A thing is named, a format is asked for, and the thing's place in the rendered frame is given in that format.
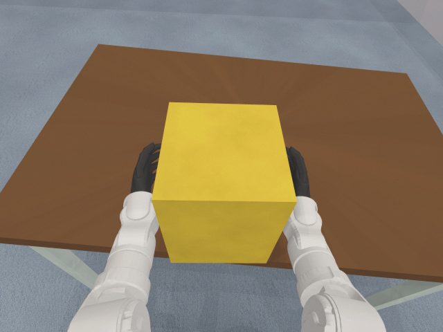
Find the table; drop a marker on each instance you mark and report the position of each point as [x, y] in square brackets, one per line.
[372, 150]

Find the robot left forearm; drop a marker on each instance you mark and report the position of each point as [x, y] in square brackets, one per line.
[130, 260]

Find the right robot upper arm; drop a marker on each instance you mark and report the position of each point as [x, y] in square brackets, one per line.
[325, 312]

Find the robot right hand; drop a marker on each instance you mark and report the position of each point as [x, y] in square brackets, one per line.
[298, 172]

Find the left robot upper arm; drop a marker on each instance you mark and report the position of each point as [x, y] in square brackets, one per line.
[122, 315]

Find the robot left hand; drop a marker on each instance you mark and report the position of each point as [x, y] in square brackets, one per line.
[143, 177]

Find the robot right forearm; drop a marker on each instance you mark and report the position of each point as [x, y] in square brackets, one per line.
[311, 259]

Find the carton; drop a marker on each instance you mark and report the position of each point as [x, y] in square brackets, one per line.
[223, 191]

